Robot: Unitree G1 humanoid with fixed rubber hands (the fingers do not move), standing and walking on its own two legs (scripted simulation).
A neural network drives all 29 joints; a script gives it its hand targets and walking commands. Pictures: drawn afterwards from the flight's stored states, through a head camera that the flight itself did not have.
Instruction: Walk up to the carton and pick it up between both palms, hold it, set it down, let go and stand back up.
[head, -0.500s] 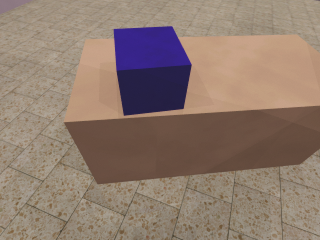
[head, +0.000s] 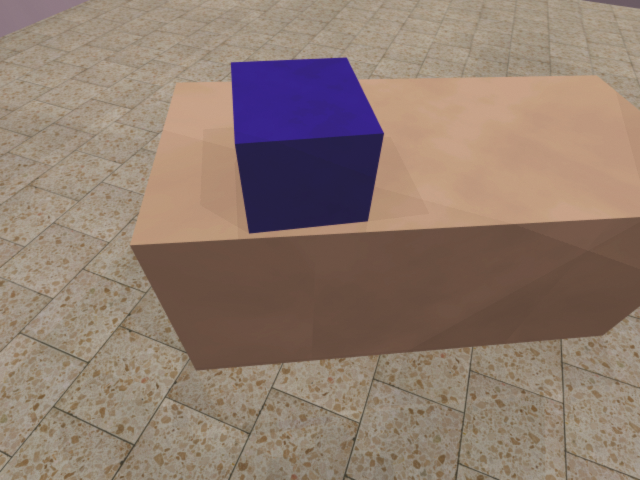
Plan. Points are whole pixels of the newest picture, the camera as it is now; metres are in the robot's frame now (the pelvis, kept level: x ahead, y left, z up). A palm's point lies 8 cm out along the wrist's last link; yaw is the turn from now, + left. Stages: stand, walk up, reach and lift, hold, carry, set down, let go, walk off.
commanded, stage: stand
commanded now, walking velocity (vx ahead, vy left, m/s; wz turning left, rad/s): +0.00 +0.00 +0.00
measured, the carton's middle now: (299, 142) +0.78 +0.04 -0.02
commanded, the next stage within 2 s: walk up in 1.40 s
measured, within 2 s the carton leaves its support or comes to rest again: neither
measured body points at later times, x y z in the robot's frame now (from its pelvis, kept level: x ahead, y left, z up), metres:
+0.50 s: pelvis -0.01 -0.01 +0.00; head +0.00 -0.01 +0.45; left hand -0.03 +0.20 -0.16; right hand -0.05 -0.20 -0.17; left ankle -0.02 +0.14 -0.74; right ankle -0.02 -0.11 -0.74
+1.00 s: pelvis -0.01 -0.01 +0.00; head -0.02 -0.02 +0.45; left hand -0.05 +0.19 -0.16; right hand -0.05 -0.21 -0.17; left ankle -0.02 +0.14 -0.74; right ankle -0.02 -0.11 -0.74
